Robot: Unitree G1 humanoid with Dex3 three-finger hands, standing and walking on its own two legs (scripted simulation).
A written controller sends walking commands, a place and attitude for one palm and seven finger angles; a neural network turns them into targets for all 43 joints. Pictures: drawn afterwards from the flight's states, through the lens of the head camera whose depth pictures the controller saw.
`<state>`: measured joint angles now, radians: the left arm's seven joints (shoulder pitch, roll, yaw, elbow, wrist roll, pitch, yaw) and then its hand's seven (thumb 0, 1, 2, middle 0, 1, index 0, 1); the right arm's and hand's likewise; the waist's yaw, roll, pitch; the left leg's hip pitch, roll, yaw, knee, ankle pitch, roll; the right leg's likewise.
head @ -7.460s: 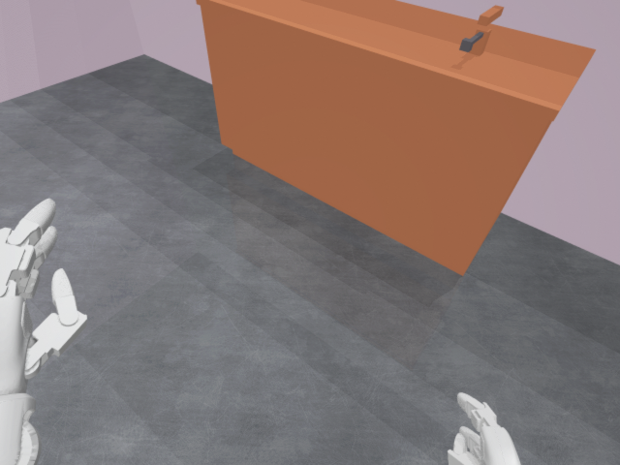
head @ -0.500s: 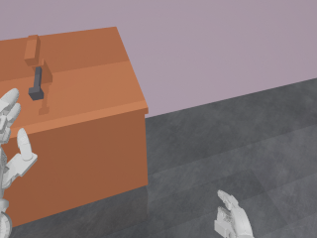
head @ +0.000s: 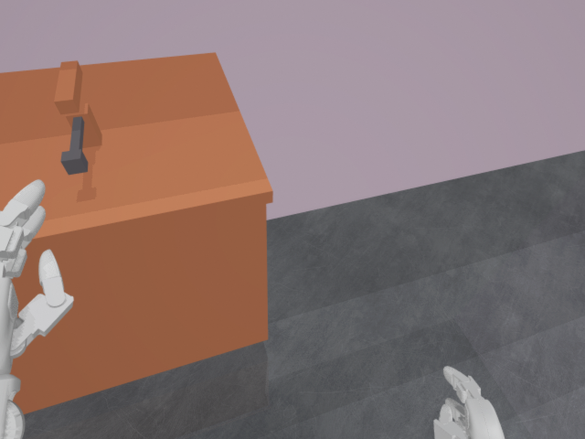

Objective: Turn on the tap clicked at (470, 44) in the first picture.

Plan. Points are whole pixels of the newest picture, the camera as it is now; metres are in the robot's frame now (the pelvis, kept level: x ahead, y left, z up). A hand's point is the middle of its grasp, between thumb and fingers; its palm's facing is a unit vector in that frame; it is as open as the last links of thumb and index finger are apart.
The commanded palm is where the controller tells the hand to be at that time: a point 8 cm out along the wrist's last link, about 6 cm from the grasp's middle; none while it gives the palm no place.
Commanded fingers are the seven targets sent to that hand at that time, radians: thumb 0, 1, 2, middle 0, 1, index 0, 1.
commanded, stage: come to a stop and stand still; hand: left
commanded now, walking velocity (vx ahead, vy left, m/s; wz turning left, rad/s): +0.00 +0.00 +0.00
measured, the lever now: (74, 162) +0.48 +0.39 +0.09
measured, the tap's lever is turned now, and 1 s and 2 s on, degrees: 0 0 0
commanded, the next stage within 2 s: look again from close up in 0.24 s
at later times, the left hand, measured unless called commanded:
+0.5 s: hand (23, 245) +0.24 +0.28 +0.20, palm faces +0.49 -0.80 -0.35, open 7.4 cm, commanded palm +0.14 +0.28 +0.18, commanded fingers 0.00 0.90 0.90 -0.20 -0.30 -0.20 -0.30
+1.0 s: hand (52, 259) +0.25 +0.27 +0.16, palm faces +0.38 -0.85 -0.38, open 7.4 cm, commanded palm +0.20 +0.31 +0.18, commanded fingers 0.00 0.90 0.90 -0.20 -0.30 -0.20 -0.30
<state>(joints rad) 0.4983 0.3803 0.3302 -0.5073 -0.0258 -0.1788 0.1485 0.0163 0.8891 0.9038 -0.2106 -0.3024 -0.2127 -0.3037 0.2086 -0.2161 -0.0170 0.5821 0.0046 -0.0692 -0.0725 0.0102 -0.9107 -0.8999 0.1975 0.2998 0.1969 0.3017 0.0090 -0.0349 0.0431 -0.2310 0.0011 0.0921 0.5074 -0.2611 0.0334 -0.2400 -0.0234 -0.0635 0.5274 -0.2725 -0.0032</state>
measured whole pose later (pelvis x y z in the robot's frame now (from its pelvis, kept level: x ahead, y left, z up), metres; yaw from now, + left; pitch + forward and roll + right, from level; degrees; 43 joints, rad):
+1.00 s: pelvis +0.03 +0.03 +0.00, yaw -1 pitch +1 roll -1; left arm 0.46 0.35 0.35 -0.51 -0.04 -0.19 0.12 0.01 0.89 0.90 -0.21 -0.30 -0.21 -0.30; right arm 0.17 -0.19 0.02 0.55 0.00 -0.12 -0.04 0.01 -0.91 -0.90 0.20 0.30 0.20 0.30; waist 0.01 0.00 0.01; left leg -0.25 -0.01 0.11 0.56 -0.35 0.07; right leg -0.23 -0.02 -0.03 0.52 -0.30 0.02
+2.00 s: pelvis +0.15 +0.10 +0.00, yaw -3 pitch -1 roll -2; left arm 0.48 0.35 0.38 -0.49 -0.05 -0.12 0.12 0.01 0.89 0.90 -0.21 -0.30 -0.21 -0.30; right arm 0.23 -0.18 0.05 0.63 0.00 -0.09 -0.04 0.01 -0.90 -0.90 0.21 0.30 0.21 0.30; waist 0.03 0.05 0.00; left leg -0.28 0.00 0.07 0.54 -0.24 0.04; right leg -0.21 0.06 -0.08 0.44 -0.22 -0.05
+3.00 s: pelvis +0.17 +0.11 +0.01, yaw -3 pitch +1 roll -2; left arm 0.50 0.38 0.37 -0.51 -0.06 -0.20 0.12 0.01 0.89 0.90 -0.21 -0.30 -0.21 -0.30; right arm 0.18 -0.23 0.00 0.57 0.01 -0.09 -0.04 0.01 -0.91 -0.90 0.20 0.30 0.20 0.30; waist 0.01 0.02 0.02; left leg -0.25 -0.03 0.08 0.47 -0.24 0.08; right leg -0.19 0.04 -0.05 0.40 -0.22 -0.02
